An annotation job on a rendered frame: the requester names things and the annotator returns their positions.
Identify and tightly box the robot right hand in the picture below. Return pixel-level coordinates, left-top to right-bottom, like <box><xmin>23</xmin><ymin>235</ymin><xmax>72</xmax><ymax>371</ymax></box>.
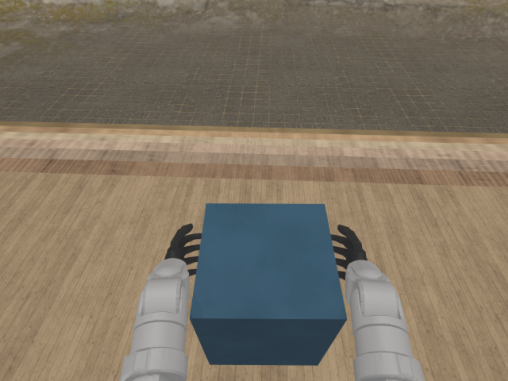
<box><xmin>331</xmin><ymin>225</ymin><xmax>368</xmax><ymax>280</ymax></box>

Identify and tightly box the left robot forearm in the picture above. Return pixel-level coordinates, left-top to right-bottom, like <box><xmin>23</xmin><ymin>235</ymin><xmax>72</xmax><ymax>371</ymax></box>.
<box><xmin>119</xmin><ymin>258</ymin><xmax>190</xmax><ymax>381</ymax></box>

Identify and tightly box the right robot forearm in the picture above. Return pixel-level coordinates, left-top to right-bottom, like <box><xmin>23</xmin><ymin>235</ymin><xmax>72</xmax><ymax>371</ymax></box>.
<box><xmin>345</xmin><ymin>260</ymin><xmax>425</xmax><ymax>381</ymax></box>

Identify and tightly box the carton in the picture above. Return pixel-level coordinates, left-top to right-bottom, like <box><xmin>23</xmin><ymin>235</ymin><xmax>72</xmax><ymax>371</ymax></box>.
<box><xmin>190</xmin><ymin>203</ymin><xmax>347</xmax><ymax>366</ymax></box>

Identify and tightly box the robot left hand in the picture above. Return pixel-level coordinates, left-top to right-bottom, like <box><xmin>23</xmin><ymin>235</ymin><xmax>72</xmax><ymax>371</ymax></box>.
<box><xmin>165</xmin><ymin>224</ymin><xmax>202</xmax><ymax>276</ymax></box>

